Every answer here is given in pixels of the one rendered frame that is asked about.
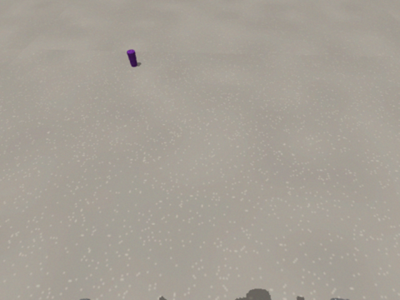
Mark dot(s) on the cup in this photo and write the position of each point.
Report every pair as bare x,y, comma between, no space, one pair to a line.
132,57

